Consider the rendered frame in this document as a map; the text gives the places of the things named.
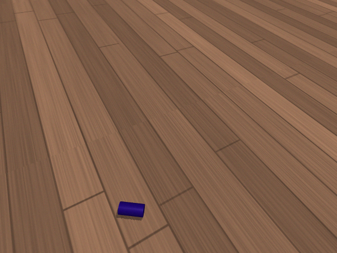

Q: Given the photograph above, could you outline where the can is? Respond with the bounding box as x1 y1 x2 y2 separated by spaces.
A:
118 201 145 217

